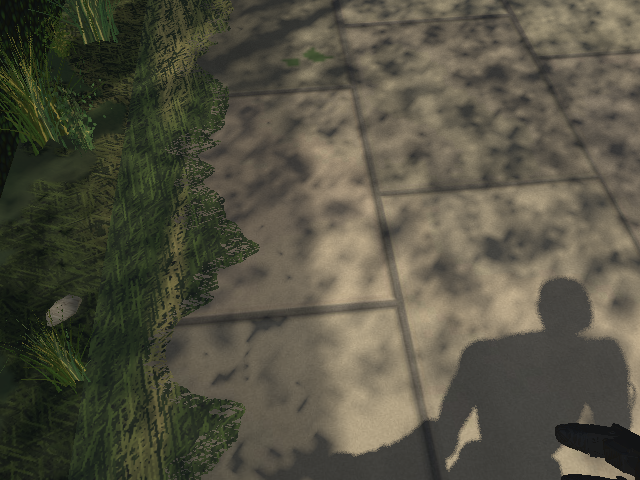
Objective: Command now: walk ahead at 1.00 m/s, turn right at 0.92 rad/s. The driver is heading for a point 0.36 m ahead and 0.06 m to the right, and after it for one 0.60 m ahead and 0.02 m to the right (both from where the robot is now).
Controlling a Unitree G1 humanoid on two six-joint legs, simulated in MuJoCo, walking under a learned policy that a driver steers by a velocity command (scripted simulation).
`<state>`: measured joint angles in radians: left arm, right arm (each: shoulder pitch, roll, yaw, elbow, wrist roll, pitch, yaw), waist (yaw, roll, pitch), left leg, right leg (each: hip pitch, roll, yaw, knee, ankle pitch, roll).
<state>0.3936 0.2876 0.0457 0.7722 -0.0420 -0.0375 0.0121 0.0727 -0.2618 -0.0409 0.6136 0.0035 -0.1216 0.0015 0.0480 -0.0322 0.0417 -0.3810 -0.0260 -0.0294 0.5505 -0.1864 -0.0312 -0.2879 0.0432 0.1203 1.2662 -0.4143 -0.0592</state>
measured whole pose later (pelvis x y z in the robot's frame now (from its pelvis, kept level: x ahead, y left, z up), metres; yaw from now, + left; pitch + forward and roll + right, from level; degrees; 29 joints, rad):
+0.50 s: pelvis +0.36 -0.05 -0.01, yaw -20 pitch +0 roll +0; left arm 0.14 0.26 0.01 0.65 0.03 -0.05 -0.04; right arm 0.17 -0.31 -0.02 0.74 0.03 -0.03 -0.02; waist 0.00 0.02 0.13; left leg -0.54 0.08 -0.08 1.29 -0.46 -0.06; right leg -0.44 0.09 -0.08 0.57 -0.13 -0.13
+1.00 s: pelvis +0.49 -0.03 +0.01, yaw -17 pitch +0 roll -1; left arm 0.19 0.25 0.03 0.91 0.01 0.00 0.02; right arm 0.14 -0.23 -0.01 0.83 -0.01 0.00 -0.01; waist 0.02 0.01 0.01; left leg -0.29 0.02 -0.02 0.55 -0.26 -0.02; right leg -0.21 -0.03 -0.08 0.52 -0.30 0.00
